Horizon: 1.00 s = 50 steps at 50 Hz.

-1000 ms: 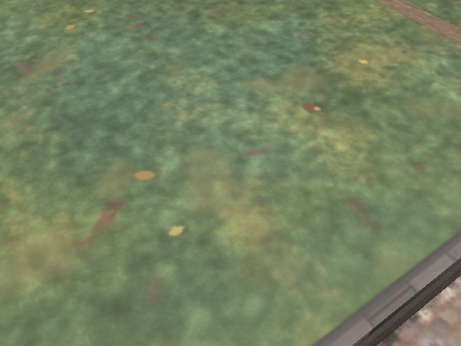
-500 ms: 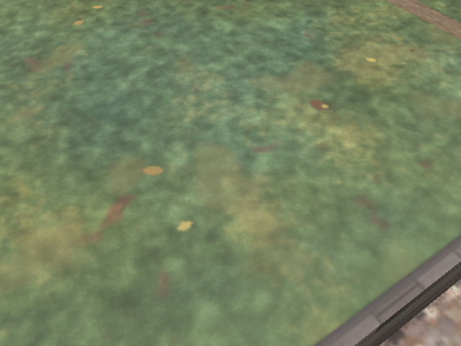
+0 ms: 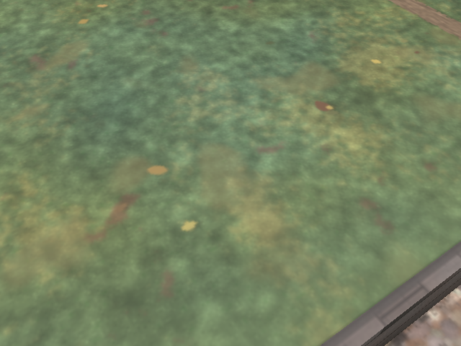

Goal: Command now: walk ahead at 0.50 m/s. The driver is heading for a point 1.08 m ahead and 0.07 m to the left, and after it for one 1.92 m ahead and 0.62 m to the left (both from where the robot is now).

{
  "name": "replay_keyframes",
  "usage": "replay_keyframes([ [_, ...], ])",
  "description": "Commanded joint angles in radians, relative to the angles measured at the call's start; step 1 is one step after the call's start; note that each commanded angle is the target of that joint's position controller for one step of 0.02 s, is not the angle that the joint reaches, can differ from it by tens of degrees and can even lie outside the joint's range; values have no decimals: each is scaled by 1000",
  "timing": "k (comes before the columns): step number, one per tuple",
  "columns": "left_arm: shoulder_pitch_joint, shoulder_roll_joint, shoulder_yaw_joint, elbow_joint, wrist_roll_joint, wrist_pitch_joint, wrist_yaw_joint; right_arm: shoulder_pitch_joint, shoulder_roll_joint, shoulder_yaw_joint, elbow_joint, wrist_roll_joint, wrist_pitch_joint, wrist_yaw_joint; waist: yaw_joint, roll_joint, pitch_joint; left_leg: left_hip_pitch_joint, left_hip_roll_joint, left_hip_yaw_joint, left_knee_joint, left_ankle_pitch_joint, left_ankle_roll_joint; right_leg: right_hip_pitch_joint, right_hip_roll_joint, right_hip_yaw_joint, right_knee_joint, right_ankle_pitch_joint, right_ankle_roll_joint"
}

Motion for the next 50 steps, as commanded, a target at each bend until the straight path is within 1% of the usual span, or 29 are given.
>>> replay_keyframes([
  [1,-49,97,19,-64,0,-13,2,-44,-110,-19,-58,0,-12,-2,1,15,-79,57,205,-137,13,186,-1,-11,-148,108,-19,113,8],
  [30,-53,112,17,-75,2,-11,1,-54,-128,-14,-71,1,-10,-1,3,12,-84,55,201,-147,12,183,-2,-13,-150,101,-15,106,15],
  [31,-76,110,14,-86,-3,-11,-2,-76,-119,-11,-78,3,-8,0,3,14,-79,46,200,-148,16,188,-5,-17,-149,109,-19,107,11],
  [32,-78,109,13,-88,-3,-12,-3,-74,-121,-11,-79,2,-7,1,1,13,-85,47,201,-148,15,192,-6,-12,-150,108,-18,109,11],
  [33,-54,113,16,-78,3,-11,0,-49,-132,-14,-71,0,-9,-1,1,10,-97,58,202,-148,12,193,-4,-4,-151,100,-12,111,15],
  [34,-50,115,16,-77,3,-10,1,-50,-133,-14,-70,0,-10,-1,3,11,-93,59,201,-148,14,190,-4,-7,-150,100,-12,109,16],
  [35,-73,112,13,-88,-2,-11,-2,-75,-122,-12,-78,2,-8,0,3,14,-83,48,200,-148,17,191,-6,-14,-149,108,-17,107,12],
  [36,-78,111,13,-91,-2,-11,-3,-76,-122,-11,-80,2,-7,1,1,13,-87,47,201,-149,16,193,-6,-11,-151,108,-17,109,12],
  [37,-55,114,15,-81,4,-10,0,-51,-132,-14,-72,0,-9,-1,2,10,-97,56,202,-149,12,192,-4,-3,-152,99,-11,110,16],
  [38,-74,113,13,-91,-2,-11,-2,-74,-124,-12,-78,2,-7,0,4,13,-88,49,200,-149,17,194,-7,-10,-149,107,-15,108,13],
  [39,-78,112,12,-93,-1,-11,-3,-76,-123,-12,-80,2,-7,1,2,13,-90,47,200,-149,17,193,-7,-9,-151,108,-16,109,13],
  [40,-56,115,15,-83,5,-10,0,-53,-133,-14,-73,0,-9,0,2,9,-98,56,202,-149,13,192,-5,-2,-152,100,-11,110,17],
  [41,-53,117,15,-82,4,-10,1,-55,-133,-14,-72,0,-9,-1,4,10,-94,56,201,-149,14,190,-4,-5,-151,100,-11,109,17],
  [42,-79,114,13,-94,-1,-10,-2,-81,-120,-12,-78,3,-7,0,3,12,-85,44,199,-148,17,186,-5,-11,-149,107,-15,108,14],
  [46,-82,114,12,-99,0,-10,-4,-79,-124,-13,-78,2,-7,1,2,11,-96,43,200,-150,17,192,-6,-1,-150,106,-13,112,15],
  [47,-59,117,15,-89,6,-9,0,-58,-134,-15,-71,0,-9,-1,2,9,-103,52,201,-150,14,190,-4,5,-152,99,-9,113,19],
  [48,-80,116,13,-99,0,-10,-3,-82,-123,-13,-77,2,-7,0,4,12,-91,43,199,-151,18,190,-6,-4,-150,106,-13,111,16],
  [50,-85,115,12,-102,1,-10,-3,-84,-122,-13,-78,2,-7,1,2,12,-94,40,200,-151,17,192,-6,-1,-151,106,-13,112,15],
])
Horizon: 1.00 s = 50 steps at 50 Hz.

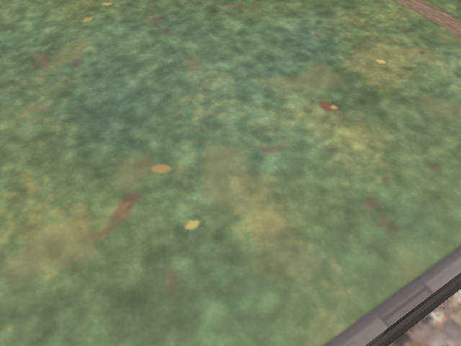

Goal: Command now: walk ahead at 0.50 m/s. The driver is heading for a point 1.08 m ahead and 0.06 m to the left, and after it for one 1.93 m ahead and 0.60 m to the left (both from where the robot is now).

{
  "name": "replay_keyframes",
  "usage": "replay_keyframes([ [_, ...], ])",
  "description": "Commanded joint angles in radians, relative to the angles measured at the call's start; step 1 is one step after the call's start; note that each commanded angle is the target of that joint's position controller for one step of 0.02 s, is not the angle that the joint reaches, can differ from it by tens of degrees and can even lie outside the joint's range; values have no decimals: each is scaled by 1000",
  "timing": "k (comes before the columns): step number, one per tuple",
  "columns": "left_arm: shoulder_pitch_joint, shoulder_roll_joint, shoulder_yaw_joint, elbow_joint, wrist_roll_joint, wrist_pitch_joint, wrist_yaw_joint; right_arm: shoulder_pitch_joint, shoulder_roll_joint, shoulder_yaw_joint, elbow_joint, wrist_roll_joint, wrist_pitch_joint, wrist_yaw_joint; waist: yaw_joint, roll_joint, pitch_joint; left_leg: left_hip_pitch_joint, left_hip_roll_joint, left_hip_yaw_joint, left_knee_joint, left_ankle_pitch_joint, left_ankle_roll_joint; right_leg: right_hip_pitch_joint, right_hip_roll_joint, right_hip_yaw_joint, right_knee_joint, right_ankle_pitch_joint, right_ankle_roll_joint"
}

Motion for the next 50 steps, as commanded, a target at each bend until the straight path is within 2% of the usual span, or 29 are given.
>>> replay_keyframes([
  [1,-64,99,22,-72,-1,-14,2,-59,-111,-24,-60,1,-12,-2,0,13,-94,50,206,-136,15,192,-8,7,-143,109,-16,115,9],
  [3,-64,100,21,-73,-1,-14,2,-60,-111,-24,-60,1,-12,-2,0,13,-95,50,206,-136,16,192,-8,8,-143,109,-15,116,9],
  [4,-42,102,24,-63,5,-13,5,-39,-121,-26,-53,-1,-14,-3,0,10,-101,58,207,-135,12,189,-6,13,-144,101,-11,115,13],
  [5,-63,101,22,-73,-1,-14,2,-63,-110,-24,-59,1,-13,-2,2,14,-89,49,205,-136,17,189,-7,4,-142,109,-16,113,10],
  [30,-67,103,23,-81,1,-12,2,-70,-110,-25,-57,1,-10,-2,2,13,-98,48,205,-139,18,194,-8,13,-144,107,-14,120,11],
  [35,-28,107,27,-67,1,-9,0,-43,-113,-30,-31,5,-7,-1,8,12,-97,43,204,-127,54,238,-8,19,-142,99,22,134,11],
  [36,3,110,31,-52,5,-5,3,-21,-122,-34,-22,5,-8,-2,11,9,-97,43,206,-127,51,231,-5,22,-143,93,30,129,13],
  [39,19,109,36,-41,5,2,3,-23,-117,-36,-11,8,-2,-3,14,10,-70,27,204,-125,62,220,-5,4,-142,94,42,118,11],
  [50,103,105,47,8,4,18,4,14,-113,-49,33,15,18,-5,15,16,-40,6,198,-124,94,172,-9,-36,-134,102,72,63,3],
])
